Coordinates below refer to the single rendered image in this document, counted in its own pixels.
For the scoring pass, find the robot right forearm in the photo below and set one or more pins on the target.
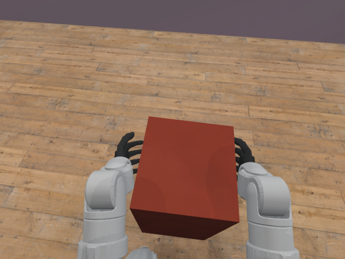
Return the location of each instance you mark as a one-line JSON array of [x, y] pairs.
[[269, 213]]

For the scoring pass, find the robot left hand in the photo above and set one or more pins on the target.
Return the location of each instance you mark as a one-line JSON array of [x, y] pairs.
[[123, 149]]

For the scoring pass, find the robot left thigh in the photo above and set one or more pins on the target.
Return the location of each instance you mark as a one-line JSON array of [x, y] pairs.
[[142, 253]]

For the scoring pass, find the carton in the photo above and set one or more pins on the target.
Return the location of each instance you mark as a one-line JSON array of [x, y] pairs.
[[186, 182]]

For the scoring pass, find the robot right hand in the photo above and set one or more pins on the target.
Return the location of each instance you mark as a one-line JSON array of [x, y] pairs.
[[244, 152]]

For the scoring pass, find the robot left forearm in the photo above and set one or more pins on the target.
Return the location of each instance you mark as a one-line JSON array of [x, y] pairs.
[[105, 209]]

